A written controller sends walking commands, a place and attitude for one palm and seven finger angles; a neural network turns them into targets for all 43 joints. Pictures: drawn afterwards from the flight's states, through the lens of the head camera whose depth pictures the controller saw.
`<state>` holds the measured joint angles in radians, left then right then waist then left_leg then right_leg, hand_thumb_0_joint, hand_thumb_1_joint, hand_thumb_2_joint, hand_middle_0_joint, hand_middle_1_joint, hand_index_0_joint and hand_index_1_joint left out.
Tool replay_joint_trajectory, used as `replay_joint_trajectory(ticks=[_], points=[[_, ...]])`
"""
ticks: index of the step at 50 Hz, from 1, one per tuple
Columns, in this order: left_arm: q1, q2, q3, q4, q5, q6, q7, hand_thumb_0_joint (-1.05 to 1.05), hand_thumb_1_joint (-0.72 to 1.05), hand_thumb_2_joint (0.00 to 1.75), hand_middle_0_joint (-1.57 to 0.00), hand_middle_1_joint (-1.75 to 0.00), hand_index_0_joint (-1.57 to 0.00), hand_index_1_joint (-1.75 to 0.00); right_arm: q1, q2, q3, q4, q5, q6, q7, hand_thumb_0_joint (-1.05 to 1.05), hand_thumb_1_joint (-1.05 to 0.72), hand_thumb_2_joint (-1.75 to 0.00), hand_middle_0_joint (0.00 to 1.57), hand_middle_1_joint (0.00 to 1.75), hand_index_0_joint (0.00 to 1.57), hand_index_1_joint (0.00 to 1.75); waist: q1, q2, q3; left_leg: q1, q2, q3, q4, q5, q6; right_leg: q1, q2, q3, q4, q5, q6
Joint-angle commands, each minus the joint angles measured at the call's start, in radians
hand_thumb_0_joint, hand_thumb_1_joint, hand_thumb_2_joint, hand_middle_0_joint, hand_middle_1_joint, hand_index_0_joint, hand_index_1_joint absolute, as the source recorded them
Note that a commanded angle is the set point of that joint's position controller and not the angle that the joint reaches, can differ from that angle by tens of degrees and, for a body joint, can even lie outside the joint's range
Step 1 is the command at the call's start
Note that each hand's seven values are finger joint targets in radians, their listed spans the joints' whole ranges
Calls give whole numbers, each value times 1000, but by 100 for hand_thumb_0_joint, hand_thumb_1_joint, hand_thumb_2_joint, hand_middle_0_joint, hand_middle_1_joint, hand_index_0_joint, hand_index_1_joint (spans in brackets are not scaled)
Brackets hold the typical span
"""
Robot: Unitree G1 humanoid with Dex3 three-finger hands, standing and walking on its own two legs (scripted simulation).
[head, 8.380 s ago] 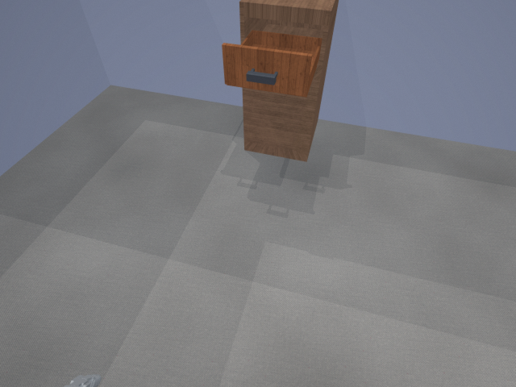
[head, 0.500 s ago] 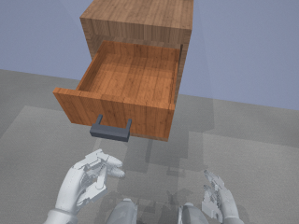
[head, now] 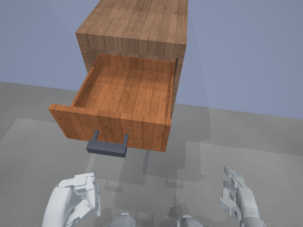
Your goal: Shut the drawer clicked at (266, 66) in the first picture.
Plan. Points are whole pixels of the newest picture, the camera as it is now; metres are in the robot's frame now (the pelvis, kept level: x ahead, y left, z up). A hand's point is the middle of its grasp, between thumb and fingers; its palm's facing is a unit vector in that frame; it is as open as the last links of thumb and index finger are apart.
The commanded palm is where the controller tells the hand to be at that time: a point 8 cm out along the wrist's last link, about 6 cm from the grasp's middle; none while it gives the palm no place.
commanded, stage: raise the hand and make a fist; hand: left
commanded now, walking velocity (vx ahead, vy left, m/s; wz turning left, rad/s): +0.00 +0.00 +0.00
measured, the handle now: (109, 141) +0.35 +0.15 -0.01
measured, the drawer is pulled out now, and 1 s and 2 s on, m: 0.30 0.30 0.30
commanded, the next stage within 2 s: bring the fist close to the handle in 0.66 s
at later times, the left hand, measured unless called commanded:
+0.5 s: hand (94, 203) +0.16 +0.13 +0.09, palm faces -0.07 -1.00 -0.04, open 3.3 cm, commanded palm +0.13 +0.19 +0.09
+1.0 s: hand (100, 203) +0.17 +0.12 +0.06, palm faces -0.08 -1.00 -0.03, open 3.3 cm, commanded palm +0.15 +0.18 +0.07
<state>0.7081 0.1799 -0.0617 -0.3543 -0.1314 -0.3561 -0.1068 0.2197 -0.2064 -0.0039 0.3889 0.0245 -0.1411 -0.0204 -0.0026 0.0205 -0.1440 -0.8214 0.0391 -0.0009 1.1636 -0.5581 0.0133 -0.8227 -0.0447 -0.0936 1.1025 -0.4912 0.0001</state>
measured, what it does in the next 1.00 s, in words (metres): stands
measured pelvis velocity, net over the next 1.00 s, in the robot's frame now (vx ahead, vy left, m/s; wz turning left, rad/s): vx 0.00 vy -0.01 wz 0.01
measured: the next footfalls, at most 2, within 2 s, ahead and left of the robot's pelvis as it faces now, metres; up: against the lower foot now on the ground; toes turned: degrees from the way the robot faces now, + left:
none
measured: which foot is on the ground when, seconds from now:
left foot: down 0.00-1.00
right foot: down 0.00-1.00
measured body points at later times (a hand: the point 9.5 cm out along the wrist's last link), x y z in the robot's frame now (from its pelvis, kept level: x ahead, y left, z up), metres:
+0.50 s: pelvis +0.01 -0.01 +0.01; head +0.05 -0.01 +0.46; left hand +0.16 +0.18 +0.09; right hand +0.21 -0.24 -0.05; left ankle +0.01 +0.11 -0.65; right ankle +0.03 -0.13 -0.65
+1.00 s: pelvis +0.00 -0.01 +0.00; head +0.05 +0.00 +0.45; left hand +0.17 +0.18 +0.07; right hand +0.20 -0.23 -0.06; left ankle +0.01 +0.11 -0.65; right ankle +0.03 -0.13 -0.65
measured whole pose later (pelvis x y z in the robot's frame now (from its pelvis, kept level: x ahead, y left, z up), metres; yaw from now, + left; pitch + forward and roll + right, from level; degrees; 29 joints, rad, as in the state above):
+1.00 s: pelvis +0.00 -0.01 +0.00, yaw +0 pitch +13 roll -2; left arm 0.67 0.18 -0.04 -0.29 -0.15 -0.38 -0.17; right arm 0.23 -0.21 0.01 0.42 0.02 -0.16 -0.02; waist -0.01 0.03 -0.14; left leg -0.84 0.04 -0.01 1.17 -0.56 0.00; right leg -0.84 -0.04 -0.10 1.12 -0.50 -0.01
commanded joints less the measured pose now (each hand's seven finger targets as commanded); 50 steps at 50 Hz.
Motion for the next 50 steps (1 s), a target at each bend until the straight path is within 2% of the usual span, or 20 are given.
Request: replay_joint_trajectory(ticks=[1,3,4,6,8,11,13,17,18,22,26,27,32,35,38,41,42,45,46,50], points=[[79,58,43,-205,-8,-45,-18,0,90,90,-140,-160,-140,-160,-40,-114,-49,-159,7,-37,-8,0,-90,-90,20,30,20,30,-5,13,-119,93,-32,-27,-222,263,13,157,49,13,-172,168,-26],[63,61,48,-222,-17,-39,-31,0,90,90,-140,-160,-140,-160,-39,-111,-46,-163,9,-34,-7,0,-90,-90,20,30,20,30,-8,19,-118,101,-33,-25,-223,258,11,162,48,13,-179,171,-24],[65,51,42,-221,-23,-37,-37,0,90,90,-140,-160,-140,-160,-42,-109,-46,-165,8,-35,-8,0,-90,-90,20,30,20,30,-11,-4,-115,101,-34,-25,-223,262,12,170,47,14,-183,180,-22],[86,76,83,-218,-32,-34,-41,0,90,90,-140,-160,-140,-160,-51,-105,-48,-160,9,-33,-12,0,-90,-90,20,30,20,30,0,-11,-121,100,-34,-24,-221,284,14,192,48,19,-189,206,-22],[110,67,90,-233,-45,-39,-54,0,90,90,-140,-160,-140,-160,-44,-99,-49,-158,13,-36,-11,0,-90,-90,20,30,20,30,8,3,-148,120,-35,-20,-221,318,12,214,45,19,-187,242,-22],[107,76,98,-240,-55,-44,-67,0,90,90,-140,-160,-140,-160,-52,-99,-50,-150,15,-45,-12,0,-90,-90,20,30,20,30,1,-23,-135,118,-35,-22,-219,335,15,222,44,23,-196,262,-19],[101,66,89,-246,-63,-50,-77,0,90,90,-140,-160,-140,-160,-46,-100,-49,-146,16,-53,-12,0,-90,-90,20,30,20,30,-5,0,-125,120,-37,-21,-222,313,14,213,43,23,-203,239,-17],[84,59,77,-223,-58,-56,-84,0,90,90,-140,-160,-140,-160,-47,-109,-51,-139,16,-67,-13,0,-90,-90,20,30,20,30,-14,-17,-107,108,-39,-24,-220,279,15,191,42,26,-207,193,-18],[97,59,74,-231,-59,-58,-84,0,90,90,-140,-160,-140,-160,-48,-107,-52,-141,16,-71,-12,0,-90,-90,20,30,20,30,-5,0,-120,111,-40,-23,-220,283,14,198,39,29,-204,194,-19],[133,81,116,-216,-58,-54,-71,0,90,90,-140,-160,-140,-160,-54,-100,-58,-138,19,-66,-12,0,-90,-90,20,30,20,30,9,-18,-125,98,-41,-17,-226,284,12,217,38,31,-207,191,-21],[121,80,105,-237,-55,-60,-57,0,90,90,-140,-160,-140,-160,-60,-103,-57,-142,20,-67,-12,0,-90,-90,20,30,20,30,5,-7,-111,96,-39,-17,-227,272,14,203,39,30,-207,171,-21],[115,59,83,-241,-56,-64,-58,0,90,90,-140,-160,-140,-160,-58,-103,-55,-142,18,-70,-12,0,-90,-90,20,30,20,30,0,0,-108,98,-41,-17,-229,263,13,199,38,28,-205,164,-20],[133,75,108,-211,-57,-63,-59,0,90,90,-140,-160,-140,-160,-60,-103,-58,-140,19,-64,-16,0,-90,-90,20,30,20,30,-1,-30,-95,77,-40,-13,-224,235,13,196,38,42,-221,131,-18],[97,90,120,-216,-65,-64,-67,0,90,90,-140,-160,-140,-160,-60,-107,-53,-139,22,-65,-19,0,-90,-90,20,30,20,30,-5,-9,-73,70,-41,-14,-225,195,12,179,37,48,-236,72,-19],[97,68,91,-231,-68,-67,-72,0,90,90,-140,-160,-140,-160,-59,-107,-50,-141,22,-74,-18,0,-90,-90,20,30,20,30,-7,8,-94,93,-40,-17,-228,208,14,176,40,38,-225,93,-20],[56,66,88,-164,-55,-68,-67,0,90,90,-140,-160,-140,-160,-63,-113,-50,-126,16,-76,-18,0,-90,-90,20,30,20,30,-19,-30,-62,61,-39,-25,-214,192,13,140,43,36,-216,74,-20],[43,45,65,-162,-54,-73,-70,0,90,90,-140,-160,-140,-160,-56,-115,-47,-130,13,-77,-16,0,-90,-90,20,30,20,30,-23,-25,-69,56,-41,-25,-209,181,13,129,41,33,-208,63,-19],[7,46,55,-153,-45,-85,-66,0,90,90,-140,-160,-140,-160,-57,-119,-46,-134,9,-80,-14,0,-90,-90,20,30,20,30,-22,-14,-85,41,-42,-26,-195,160,11,100,40,32,-185,41,-20],[-14,70,74,-141,-34,-85,-56,0,90,90,-140,-160,-140,-160,-59,-123,-46,-131,7,-75,-15,0,-90,-90,20,30,20,30,-21,-13,-78,28,-40,-28,-192,153,11,93,42,34,-180,29,-23],[-51,70,84,-140,-29,-94,-38,0,90,90,-140,-160,-140,-160,-48,-121,-47,-134,2,-70,-14,0,-90,-90,20,30,20,30,-13,9,-139,26,-40,-27,-172,177,9,84,41,33,-145,60,-26]])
